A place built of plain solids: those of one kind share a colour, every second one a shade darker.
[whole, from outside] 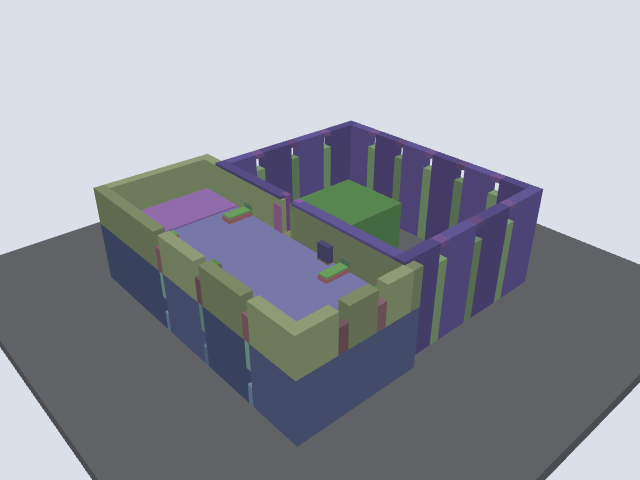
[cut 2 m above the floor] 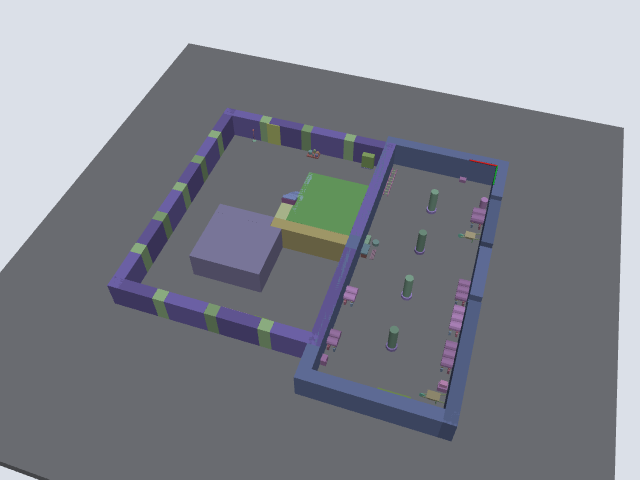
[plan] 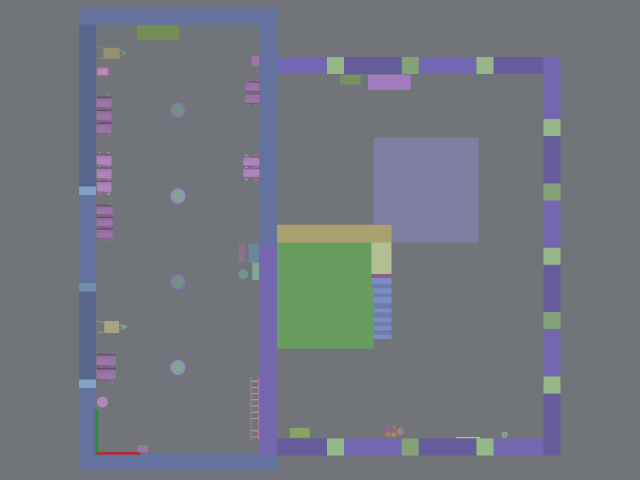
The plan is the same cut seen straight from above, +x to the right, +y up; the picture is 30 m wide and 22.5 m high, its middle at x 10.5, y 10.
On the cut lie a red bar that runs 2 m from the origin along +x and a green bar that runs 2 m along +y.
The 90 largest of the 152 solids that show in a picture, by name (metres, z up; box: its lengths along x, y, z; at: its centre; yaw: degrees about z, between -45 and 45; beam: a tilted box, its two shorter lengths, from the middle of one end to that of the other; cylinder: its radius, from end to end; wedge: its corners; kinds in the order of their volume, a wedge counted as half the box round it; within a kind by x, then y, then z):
{
 "wall_vestibule_1": {"box": [0.8, 9.83, 7.86], "at": [8.08, 4.81, 3.63]},
 "wall_vestibule_2": {"box": [0.8, 7.71, 7.86], "at": [8.08, 14.72, 3.63]},
 "wall_vestibule_3": {"box": [3.15, 0.8, 7.86], "at": [9.25, 0.3, 3.63]},
 "wall_vestibule_4": {"box": [3.15, 0.8, 7.86], "at": [9.25, 18.18, 3.63]},
 "wall_vestibule_5": {"box": [2.7, 0.8, 7.86], "at": [12.98, 0.3, 3.63]},
 "wall_vestibule_6": {"box": [2.7, 0.8, 7.86], "at": [12.98, 18.18, 3.63]},
 "wall_vestibule_7": {"box": [2.7, 0.8, 7.86], "at": [16.48, 0.3, 3.63]},
 "wall_vestibule_8": {"box": [2.7, 0.8, 7.86], "at": [16.48, 18.18, 3.63]},
 "wall_vestibule_9": {"box": [3.15, 0.8, 7.86], "at": [20.2, 0.3, 3.63]},
 "wall_vestibule_10": {"box": [3.15, 0.8, 7.86], "at": [20.2, 18.18, 3.63]},
 "wall_vestibule_11": {"box": [0.8, 2.91, 7.86], "at": [21.38, 1.35, 3.63]},
 "wall_vestibule_12": {"box": [0.8, 2.22, 7.86], "at": [21.38, 4.71, 3.63]},
 "wall_vestibule_13": {"box": [0.8, 2.22, 7.86], "at": [21.38, 7.73, 3.63]},
 "wall_vestibule_14": {"box": [0.8, 2.22, 7.86], "at": [21.38, 10.75, 3.63]},
 "wall_vestibule_15": {"box": [0.8, 2.22, 7.86], "at": [21.38, 13.76, 3.63]},
 "wall_vestibule_16": {"box": [0.8, 2.91, 7.86], "at": [21.38, 17.13, 3.63]},
 "wall_undercroft_1": {"box": [0.8, 3.86, 4.85], "at": [-0.4, 1.13, 2.12]},
 "wall_undercroft_2": {"box": [0.8, 4.12, 4.85], "at": [-0.4, 5.53, 2.12]},
 "wall_undercroft_3": {"box": [0.8, 4.12, 4.85], "at": [-0.4, 10.05, 2.12]},
 "wall_undercroft_4": {"box": [0.8, 8.39, 4.85], "at": [-0.4, 16.71, 2.12]},
 "wall_undercroft_5": {"box": [9.28, 0.8, 4.85], "at": [3.84, -0.4, 2.12]},
 "wall_undercroft_6": {"box": [9.28, 0.8, 4.85], "at": [3.84, 20.5, 2.12]},
 "wall_undercroft_7": {"box": [0.8, 21.7, 4.85], "at": [8.08, 10.05, 2.12]},
 "wall_core_1": {"box": [4.54, 4.98, 7.61], "at": [10.75, 7.39, 3.75]},
 "wall_dorter_1": {"box": [0.8, 3.79, 2.8], "at": [-0.4, 1.09, 5.96]},
 "wall_dorter_2": {"box": [0.8, 3.98, 2.8], "at": [-0.4, 5.53, 5.96]},
 "wall_dorter_3": {"box": [0.8, 3.98, 2.8], "at": [-0.4, 10.05, 5.96]},
 "wall_dorter_4": {"box": [0.8, 8.31, 2.8], "at": [-0.4, 16.74, 5.96]},
 "wall_dorter_5": {"box": [2.87, 0.8, 2.8], "at": [0.64, -0.4, 5.96]},
 "wall_dorter_6": {"box": [2.14, 0.8, 2.8], "at": [3.84, -0.4, 5.96]},
 "wall_dorter_7": {"box": [9.28, 0.8, 2.8], "at": [3.84, 20.5, 5.96]},
 "wall_dorter_8": {"box": [2.87, 0.8, 2.8], "at": [7.04, -0.4, 5.96]},
 "wall_dorter_9": {"box": [0.8, 10.68, 2.8], "at": [8.08, 4.54, 5.96]},
 "wall_dorter_10": {"box": [0.8, 10.18, 2.8], "at": [8.08, 15.81, 5.96]},
 "floor_podium_1": {"box": [4.91, 4.07, 3.0], "at": [15.47, 12.76, 1.2]},
 "floor_podium_2": {"box": [4.07, 0.84, 3.0], "at": [15.89, 10.3, 1.2]},
 "floor_dorter_1": {"box": [7.68, 20.1, 0.4], "at": [3.84, 10.05, 4.66]},
 "wall_vestibule_under_light_1": {"box": [0.8, 0.8, 6.51], "at": [11.23, 0.3, 2.96]},
 "wall_vestibule_under_light_2": {"box": [0.8, 0.8, 6.51], "at": [11.23, 18.18, 2.96]},
 "wall_vestibule_under_light_3": {"box": [0.8, 0.8, 6.51], "at": [14.73, 0.3, 2.96]},
 "wall_vestibule_under_light_4": {"box": [0.8, 0.8, 6.51], "at": [14.73, 18.18, 2.96]},
 "wall_vestibule_under_light_5": {"box": [0.8, 0.8, 6.51], "at": [18.23, 0.3, 2.96]},
 "wall_vestibule_under_light_6": {"box": [0.8, 0.8, 6.51], "at": [18.23, 18.18, 2.96]},
 "wall_vestibule_under_light_7": {"box": [0.8, 0.8, 6.51], "at": [21.38, 3.21, 2.96]},
 "wall_vestibule_under_light_8": {"box": [0.8, 0.8, 6.51], "at": [21.38, 6.22, 2.96]},
 "wall_vestibule_under_light_9": {"box": [0.8, 0.8, 6.51], "at": [21.38, 9.24, 2.96]},
 "wall_vestibule_under_light_10": {"box": [0.8, 0.8, 6.51], "at": [21.38, 12.26, 2.96]},
 "wall_vestibule_under_light_11": {"box": [0.8, 0.8, 6.51], "at": [21.38, 15.27, 2.96]},
 "wall_right_1": {"box": [0.45, 4.98, 7.86], "at": [12.79, 7.39, 3.63]},
 "mass_under_upper_1": {"box": [5.38, 0.84, 2.7], "at": [11.17, 10.3, 1.05]},
 "wall_dorter_under_light_1": {"box": [0.8, 0.55, 1.75], "at": [-0.4, 3.26, 5.43]},
 "wall_dorter_under_light_2": {"box": [0.8, 0.55, 1.75], "at": [-0.4, 7.79, 5.43]},
 "wall_dorter_under_light_3": {"box": [0.8, 0.55, 1.75], "at": [-0.4, 12.31, 5.43]},
 "wall_dorter_under_light_4": {"box": [0.7, 0.8, 1.75], "at": [2.42, -0.4, 5.43]},
 "wall_dorter_under_light_5": {"box": [0.7, 0.8, 1.75], "at": [5.26, -0.4, 5.43]},
 "fill_under_steps_1": {"wedge": [[12.92, 5.13, -0.3], [12.92, 5.13, -0.24], [12.92, 8.41, -0.3], [12.92, 8.41, 2.45], [13.86, 5.13, -0.3], [13.86, 5.13, -0.24], [13.86, 8.41, -0.3], [13.86, 8.41, 2.45]]},
 "mass_under_head_1": {"box": [0.94, 1.48, 2.7], "at": [13.39, 9.14, 1.05]},
 "floor_dais_1": {"box": [7.68, 4.02, 0.11], "at": [3.84, 18.09, 4.92]},
 "wall_vestibule_over_light_1": {"box": [0.8, 0.8, 0.35], "at": [11.23, 0.3, 7.38]},
 "wall_vestibule_over_light_2": {"box": [0.8, 0.8, 0.35], "at": [11.23, 18.18, 7.38]},
 "wall_vestibule_over_light_3": {"box": [0.8, 0.8, 0.35], "at": [14.73, 0.3, 7.38]},
 "wall_vestibule_over_light_4": {"box": [0.8, 0.8, 0.35], "at": [14.73, 18.18, 7.38]},
 "wall_vestibule_over_light_5": {"box": [0.8, 0.8, 0.35], "at": [18.23, 0.3, 7.38]},
 "wall_vestibule_over_light_6": {"box": [0.8, 0.8, 0.35], "at": [18.23, 18.18, 7.38]},
 "wall_vestibule_over_light_7": {"box": [0.8, 0.8, 0.35], "at": [21.38, 3.21, 7.38]},
 "wall_vestibule_over_light_8": {"box": [0.8, 0.8, 0.35], "at": [21.38, 6.22, 7.38]},
 "wall_vestibule_over_light_9": {"box": [0.8, 0.8, 0.35], "at": [21.38, 9.24, 7.38]},
 "wall_vestibule_over_light_10": {"box": [0.8, 0.8, 0.35], "at": [21.38, 12.26, 7.38]},
 "wall_vestibule_over_light_11": {"box": [0.8, 0.8, 0.35], "at": [21.38, 15.27, 7.38]},
 "pier_undercroft_1": {"cylinder": 0.27, "from": [3.84, 4.02, 0.23], "to": [3.84, 4.02, 2.71]},
 "pier_undercroft_2": {"cylinder": 0.27, "from": [3.84, 8.04, 0.22], "to": [3.84, 8.04, 2.71]},
 "pier_undercroft_3": {"cylinder": 0.27, "from": [3.84, 12.06, 0.23], "to": [3.84, 12.06, 2.71]},
 "pier_undercroft_4": {"cylinder": 0.27, "from": [3.84, 16.08, 0.25], "to": [3.84, 16.08, 2.71]},
 "wall_undercroft_over_light_1": {"box": [0.8, 0.4, 1.94], "at": [-0.4, 3.26, 3.58]},
 "wall_undercroft_over_light_2": {"box": [0.8, 0.4, 1.94], "at": [-0.4, 7.79, 3.58]},
 "wall_undercroft_over_light_3": {"box": [0.8, 0.4, 1.94], "at": [-0.4, 12.31, 3.58]},
 "wall_undercroft_under_light_1": {"box": [0.8, 0.4, 1.75], "at": [-0.4, 3.26, 0.57]},
 "wall_undercroft_under_light_2": {"box": [0.8, 0.4, 1.75], "at": [-0.4, 7.79, 0.57]},
 "wall_undercroft_under_light_3": {"box": [0.8, 0.4, 1.75], "at": [-0.4, 12.31, 0.57]},
 "bed_frame_dorter_1": {"box": [1.96, 0.88, 0.37], "at": [6.67, 14.61, 5.04]},
 "bed_frame_dorter_2": {"box": [1.94, 0.79, 0.31], "at": [6.68, 4.53, 5.02]},
 "aumbry_carcase_vestibule_1": {"box": [0.92, 0.45, 1.17], "at": [9.55, 0.96, 0.67]},
 "aumbry_carcase_vestibule_2": {"box": [0.96, 0.45, 1.15], "at": [11.93, 17.51, 0.66]},
 "wall_wallhead_1": {"box": [0.45, 0.6, 3.0], "at": [8.26, 11.02, 6.06]},
 "jamb_wall_head_1": {"box": [0.8, 0.35, 2.05], "at": [8.08, 9.71, 5.88]},
 "aumbry_carcase_dorter_1": {"box": [0.42, 1.03, 1.14], "at": [7.43, 6.15, 5.52]},
 "bed_pallet_dorter_1": {"box": [1.84, 0.82, 0.11], "at": [6.64, 14.61, 5.28]},
 "bed_pallet_dorter_2": {"box": [1.82, 0.73, 0.11], "at": [6.65, 4.53, 5.23]},
 "cask_undercroft_1": {"cylinder": 0.26, "from": [0.3, 2.4, 0.0], "to": [0.3, 2.4, 0.75]},
 "door_leaf_far_1": {"box": [1.1, 0.06, 2.15], "at": [17.45, 0.73, 1.02]}
}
